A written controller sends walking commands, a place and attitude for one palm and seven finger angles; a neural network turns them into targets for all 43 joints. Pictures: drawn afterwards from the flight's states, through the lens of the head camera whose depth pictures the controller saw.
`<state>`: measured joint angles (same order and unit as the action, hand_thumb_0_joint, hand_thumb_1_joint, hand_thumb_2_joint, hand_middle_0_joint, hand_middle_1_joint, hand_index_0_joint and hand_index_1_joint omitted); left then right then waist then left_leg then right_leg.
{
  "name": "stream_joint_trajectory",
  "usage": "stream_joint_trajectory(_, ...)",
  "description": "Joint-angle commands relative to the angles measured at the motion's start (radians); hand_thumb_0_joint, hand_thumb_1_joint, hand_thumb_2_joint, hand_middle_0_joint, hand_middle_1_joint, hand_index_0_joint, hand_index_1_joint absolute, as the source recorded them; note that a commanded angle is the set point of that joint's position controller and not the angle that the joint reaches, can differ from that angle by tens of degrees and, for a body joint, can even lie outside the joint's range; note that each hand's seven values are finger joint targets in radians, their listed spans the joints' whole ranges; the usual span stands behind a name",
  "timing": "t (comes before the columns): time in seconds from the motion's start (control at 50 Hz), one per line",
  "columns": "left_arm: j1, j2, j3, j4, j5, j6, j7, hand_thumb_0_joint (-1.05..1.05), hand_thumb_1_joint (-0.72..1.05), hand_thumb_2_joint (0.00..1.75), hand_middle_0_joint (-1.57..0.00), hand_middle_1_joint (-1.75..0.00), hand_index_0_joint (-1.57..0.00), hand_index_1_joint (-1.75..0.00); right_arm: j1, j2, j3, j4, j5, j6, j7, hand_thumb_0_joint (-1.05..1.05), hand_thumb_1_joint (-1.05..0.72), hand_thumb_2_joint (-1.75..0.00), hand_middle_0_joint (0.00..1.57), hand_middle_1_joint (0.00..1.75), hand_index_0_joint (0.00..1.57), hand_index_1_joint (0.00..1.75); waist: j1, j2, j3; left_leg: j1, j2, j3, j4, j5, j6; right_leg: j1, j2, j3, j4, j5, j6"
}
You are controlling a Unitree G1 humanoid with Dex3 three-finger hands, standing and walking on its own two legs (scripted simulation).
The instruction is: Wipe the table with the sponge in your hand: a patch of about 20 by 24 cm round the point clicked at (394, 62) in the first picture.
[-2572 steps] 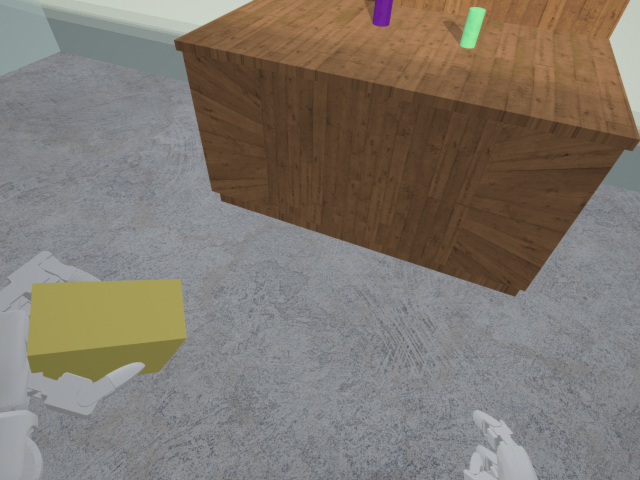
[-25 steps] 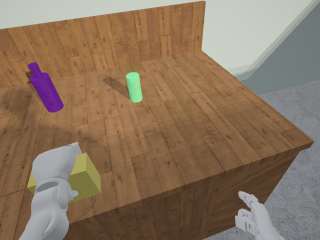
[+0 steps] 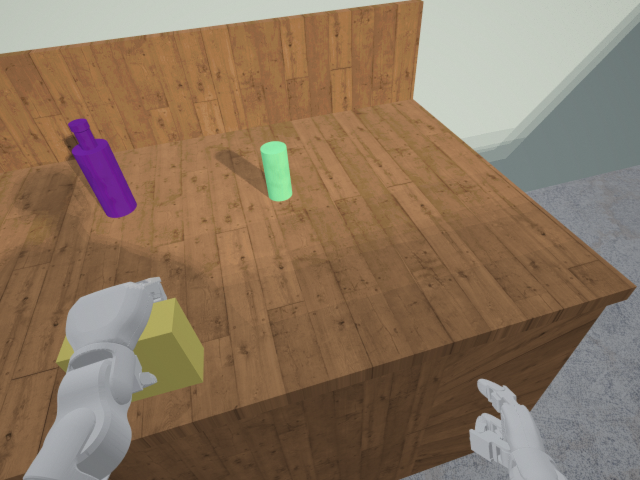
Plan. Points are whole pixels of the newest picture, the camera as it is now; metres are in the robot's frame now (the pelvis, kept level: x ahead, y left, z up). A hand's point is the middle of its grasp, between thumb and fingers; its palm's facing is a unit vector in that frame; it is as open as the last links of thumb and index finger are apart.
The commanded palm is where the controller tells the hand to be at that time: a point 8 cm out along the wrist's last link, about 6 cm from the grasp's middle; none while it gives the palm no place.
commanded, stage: lift the sponge slowly off the table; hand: left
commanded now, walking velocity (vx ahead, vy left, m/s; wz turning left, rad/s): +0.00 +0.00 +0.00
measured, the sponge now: (144, 362) +0.23 +0.28 +0.03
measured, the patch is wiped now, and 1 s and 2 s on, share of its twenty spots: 1.00 1.00 1.00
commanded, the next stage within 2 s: bring the sponge back beside the body in 1.44 s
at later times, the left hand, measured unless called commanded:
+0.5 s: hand (139, 316) +0.25 +0.27 +0.11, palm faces +0.06 -0.11 -0.99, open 10.0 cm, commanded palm +0.22 +0.27 +0.18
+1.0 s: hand (135, 295) +0.25 +0.26 +0.14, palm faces +0.09 -0.07 -0.99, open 10.0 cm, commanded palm +0.22 +0.26 +0.22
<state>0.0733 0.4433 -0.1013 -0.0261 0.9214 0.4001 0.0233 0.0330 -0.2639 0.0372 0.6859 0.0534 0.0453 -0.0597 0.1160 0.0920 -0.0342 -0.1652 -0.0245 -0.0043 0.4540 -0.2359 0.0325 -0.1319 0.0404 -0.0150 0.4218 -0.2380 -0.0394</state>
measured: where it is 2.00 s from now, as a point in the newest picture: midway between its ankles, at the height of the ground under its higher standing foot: outside the picture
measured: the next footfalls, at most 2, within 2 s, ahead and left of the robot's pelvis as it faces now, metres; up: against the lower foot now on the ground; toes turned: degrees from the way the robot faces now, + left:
none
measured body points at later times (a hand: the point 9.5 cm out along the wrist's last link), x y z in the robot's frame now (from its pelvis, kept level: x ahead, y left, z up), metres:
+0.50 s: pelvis -0.01 +0.00 +0.00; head -0.04 -0.04 +0.45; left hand +0.24 +0.27 +0.16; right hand +0.25 -0.19 -0.07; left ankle +0.01 +0.10 -0.74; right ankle +0.00 -0.10 -0.74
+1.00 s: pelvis -0.02 -0.02 +0.00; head -0.05 -0.06 +0.45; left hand +0.24 +0.26 +0.19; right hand +0.25 -0.21 -0.06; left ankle +0.01 +0.10 -0.74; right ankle +0.00 -0.10 -0.74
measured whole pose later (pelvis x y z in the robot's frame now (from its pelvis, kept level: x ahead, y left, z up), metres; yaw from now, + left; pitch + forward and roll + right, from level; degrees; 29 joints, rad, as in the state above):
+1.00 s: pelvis -0.02 -0.02 +0.00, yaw +1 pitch -4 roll +0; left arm -0.13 0.51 -0.13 -0.05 0.90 0.47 -0.11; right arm 0.00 -0.27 0.07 0.68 0.07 0.03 -0.07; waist 0.13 0.11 -0.03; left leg -0.14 -0.02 -0.03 0.41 -0.19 0.01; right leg -0.12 0.05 -0.03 0.41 -0.21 -0.06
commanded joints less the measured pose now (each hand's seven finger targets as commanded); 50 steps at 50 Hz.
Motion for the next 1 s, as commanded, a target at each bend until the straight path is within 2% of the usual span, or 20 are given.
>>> stream_joint_trajectory(0.0, -0.308, 0.205, 0.12, -0.227, 0.036, -0.011, 0.042, 0.0, 0.1, 1.3, -1.2, -1.6, -1.2, -1.6, -0.231, -0.099, -0.033, -0.184, -0.003, -0.067, -0.004, 0.0, -0.9, -0.9, 0.2, 0.3, 0.2, 0.3, -0.007, -0.019, -0.167, 0.082, -0.008, -0.06, -0.055, 0.233, 0.019, 0.013, 0.004, 0.056, -0.077, 0.181, -0.042)
stream_joint_trajectory(0.04, -0.33, 0.247, 0.152, -0.264, 0.034, -0.014, 0.041, 0.0, 0.1, 1.3, -1.2, -1.6, -1.2, -1.6, -0.244, -0.1, -0.03, -0.192, -0.002, -0.073, -0.005, 0.0, -0.9, -0.9, 0.2, 0.3, 0.2, 0.3, -0.001, -0.014, -0.18, 0.092, -0.009, -0.067, -0.064, 0.223, 0.018, 0.026, 0.006, 0.078, -0.082, 0.165, -0.045)
stream_joint_trajectory(0.08, -0.351, 0.207, 0.114, -0.235, 0.036, -0.007, 0.037, 0.0, 0.1, 1.3, -1.2, -1.6, -1.2, -1.6, -0.243, -0.093, -0.026, -0.183, 0.0, -0.074, -0.005, 0.0, -0.9, -0.9, 0.2, 0.3, 0.2, 0.3, -0.01, -0.024, -0.16, 0.084, -0.007, -0.065, -0.068, 0.222, 0.015, 0.012, 0.003, 0.059, -0.085, 0.157, -0.042)
stream_joint_trajectory(0.14, -0.387, 0.252, 0.142, -0.232, 0.041, 0.005, 0.029, 0.0, 0.1, 1.3, -1.2, -1.6, -1.2, -1.6, -0.253, -0.102, -0.024, -0.184, 0.002, -0.069, -0.007, 0.0, -0.9, -0.9, 0.2, 0.3, 0.2, 0.3, -0.007, -0.015, -0.164, 0.087, -0.006, -0.066, -0.082, 0.195, 0.015, 0.018, 0.005, 0.074, -0.093, 0.123, -0.046)
stream_joint_trajectory(0.18, -0.391, 0.213, 0.108, -0.217, 0.04, 0.015, 0.021, 0.0, 0.1, 1.3, -1.2, -1.6, -1.2, -1.6, -0.256, -0.093, -0.019, -0.184, 0.003, -0.071, -0.005, 0.0, -0.9, -0.9, 0.2, 0.3, 0.2, 0.3, -0.005, -0.021, -0.163, 0.08, -0.007, -0.063, -0.082, 0.212, 0.013, 0.023, 0.0, 0.054, -0.088, 0.139, -0.043)
stream_joint_trajectory(0.24, -0.376, 0.251, 0.141, -0.261, 0.036, 0.022, 0.013, 0.0, 0.1, 1.3, -1.2, -1.6, -1.2, -1.6, -0.263, -0.099, -0.02, -0.193, 0.002, -0.067, 0.001, 0.0, -0.9, -0.9, 0.2, 0.3, 0.2, 0.3, 0.007, 0.008, -0.198, 0.094, -0.006, -0.069, -0.086, 0.239, 0.013, 0.053, 0.004, 0.067, -0.08, 0.17, -0.049)
stream_joint_trajectory(0.28, -0.358, 0.199, 0.1, -0.251, 0.032, 0.031, 0.003, 0.0, 0.1, 1.3, -1.2, -1.6, -1.2, -1.6, -0.264, -0.091, -0.018, -0.192, 0.002, -0.066, 0.007, 0.0, -0.9, -0.9, 0.2, 0.3, 0.2, 0.3, 0.004, -0.019, -0.185, 0.089, -0.005, -0.063, -0.079, 0.255, 0.012, 0.047, 0.0, 0.052, -0.079, 0.19, -0.044)
stream_joint_trajectory(0.4, -0.397, 0.23, 0.111, -0.234, 0.042, 0.066, -0.015, 0.0, 0.1, 1.3, -1.2, -1.6, -1.2, -1.6, -0.272, -0.101, -0.014, -0.19, 0.004, -0.05, 0.01, 0.0, -0.9, -0.9, 0.2, 0.3, 0.2, 0.3, 0.005, -0.041, -0.164, 0.075, -0.002, -0.064, -0.089, 0.227, 0.013, 0.037, 0.001, 0.053, -0.087, 0.159, -0.046)
stream_joint_trajectory(0.44, -0.428, 0.286, 0.153, -0.285, 0.044, 0.063, -0.015, 0.0, 0.1, 1.3, -1.2, -1.6, -1.2, -1.6, -0.283, -0.101, -0.012, -0.197, 0.006, -0.051, 0.009, 0.0, -0.9, -0.9, 0.2, 0.3, 0.2, 0.3, 0.007, -0.02, -0.194, 0.087, -0.003, -0.069, -0.095, 0.222, 0.014, 0.054, 0.004, 0.077, -0.084, 0.15, -0.05)
stream_joint_trajectory(0.48, -0.42, 0.233, 0.11, -0.292, 0.039, 0.062, -0.02, 0.0, 0.1, 1.3, -1.2, -1.6, -1.2, -1.6, -0.284, -0.089, -0.008, -0.201, 0.006, -0.059, 0.011, 0.0, -0.9, -0.9, 0.2, 0.3, 0.2, 0.3, 0.009, -0.018, -0.197, 0.089, -0.005, -0.063, -0.086, 0.251, 0.014, 0.056, -0.002, 0.058, -0.079, 0.177, -0.047)
stream_joint_trajectory(0.54, -0.421, 0.28, 0.147, -0.303, 0.039, 0.07, -0.025, 0.0, 0.1, 1.3, -1.2, -1.6, -1.2, -1.6, -0.29, -0.097, -0.008, -0.201, 0.008, -0.055, 0.014, 0.0, -0.9, -0.9, 0.2, 0.3, 0.2, 0.3, 0.011, -0.006, -0.188, 0.088, -0.005, -0.071, -0.091, 0.24, 0.012, 0.054, 0.004, 0.08, -0.082, 0.169, -0.052)
stream_joint_trajectory(0.56, -0.427, 0.228, 0.1, -0.305, 0.035, 0.072, -0.031, 0.0, 0.1, 1.3, -1.2, -1.6, -1.2, -1.6, -0.29, -0.09, -0.006, -0.209, 0.008, -0.057, 0.013, 0.0, -0.9, -0.9, 0.2, 0.3, 0.2, 0.3, 0.01, -0.012, -0.186, 0.081, -0.007, -0.063, -0.088, 0.239, 0.014, 0.056, -0.001, 0.053, -0.079, 0.166, -0.048)
stream_joint_trajectory(0.64, -0.418, 0.293, 0.155, -0.321, 0.029, 0.074, -0.04, 0.0, 0.1, 1.3, -1.2, -1.6, -1.2, -1.6, -0.294, -0.096, -0.007, -0.206, 0.009, -0.058, 0.013, 0.0, -0.9, -0.9, 0.2, 0.3, 0.2, 0.3, 0.014, -0.018, -0.184, 0.085, -0.006, -0.071, -0.091, 0.229, 0.015, 0.052, 0.0, 0.084, -0.086, 0.159, -0.05)
stream_joint_trajectory(0.66, -0.427, 0.252, 0.116, -0.309, 0.025, 0.078, -0.046, 0.0, 0.1, 1.3, -1.2, -1.6, -1.2, -1.6, -0.293, -0.09, -0.004, -0.212, 0.008, -0.06, 0.011, 0.0, -0.9, -0.9, 0.2, 0.3, 0.2, 0.3, 0.012, -0.027, -0.183, 0.075, -0.009, -0.062, -0.085, 0.222, 0.017, 0.054, -0.006, 0.063, -0.084, 0.153, -0.046)
stream_joint_trajectory(0.82, -0.532, 0.28, 0.112, -0.261, 0.021, 0.071, -0.07, 0.0, 0.1, 1.3, -1.2, -1.6, -1.2, -1.6, -0.29, -0.093, -0.004, -0.195, 0.013, -0.066, -0.005, 0.0, -0.9, -0.9, 0.2, 0.3, 0.2, 0.3, -0.003, -0.026, -0.167, 0.079, -0.013, -0.059, -0.082, 0.182, 0.016, 0.023, -0.015, 0.075, -0.108, 0.11, -0.039)
stream_joint_trajectory(0.84, -0.545, 0.327, 0.151, -0.27, 0.025, 0.069, -0.069, 0.0, 0.1, 1.3, -1.2, -1.6, -1.2, -1.6, -0.29, -0.097, -0.003, -0.2, 0.017, -0.073, -0.007, 0.0, -0.9, -0.9, 0.2, 0.3, 0.2, 0.3, -0.001, -0.007, -0.179, 0.083, -0.012, -0.066, -0.091, 0.164, 0.015, 0.025, -0.008, 0.096, -0.109, 0.08, -0.046)
stream_joint_trajectory(0.86, -0.567, 0.28, 0.107, -0.258, 0.021, 0.066, -0.076, 0.0, 0.1, 1.3, -1.2, -1.6, -1.2, -1.6, -0.289, -0.089, 0.002, -0.209, 0.014, -0.078, -0.011, 0.0, -0.9, -0.9, 0.2, 0.3, 0.2, 0.3, 0.0, -0.028, -0.189, 0.076, -0.016, -0.057, -0.084, 0.166, 0.018, 0.035, -0.015, 0.072, -0.104, 0.085, -0.041)
stream_joint_trajectory(0.94, -0.584, 0.337, 0.156, -0.267, 0.023, 0.049, -0.079, 0.0, 0.1, 1.3, -1.2, -1.6, -1.2, -1.6, -0.286, -0.095, -0.003, -0.201, 0.017, -0.085, -0.01, 0.0, -0.9, -0.9, 0.2, 0.3, 0.2, 0.3, 0.003, 0.011, -0.2, 0.084, -0.016, -0.065, -0.09, 0.167, 0.014, 0.037, -0.011, 0.096, -0.104, 0.087, -0.045)
stream_joint_trajectory(0.96, -0.576, 0.285, 0.117, -0.241, 0.017, 0.053, -0.082, 0.0, 0.1, 1.3, -1.2, -1.6, -1.2, -1.6, -0.285, -0.087, 0.001, -0.207, 0.014, -0.087, -0.009, 0.0, -0.9, -0.9, 0.2, 0.3, 0.2, 0.3, 0.007, -0.009, -0.192, 0.07, -0.017, -0.058, -0.087, 0.177, 0.014, 0.043, -0.015, 0.072, -0.099, 0.101, -0.045)
stream_joint_trajectory(0.98, -0.584, 0.303, 0.132, -0.231, 0.019, 0.052, -0.08, 0.0, 0.1, 1.3, -1.2, -1.6, -1.2, -1.6, -0.28, -0.09, -0.001, -0.189, 0.016, -0.086, -0.006, 0.0, -0.9, -0.9, 0.2, 0.3, 0.2, 0.3, 0.001, -0.017, -0.187, 0.077, -0.014, -0.06, -0.084, 0.189, 0.012, 0.032, -0.014, 0.079, -0.102, 0.115, -0.043)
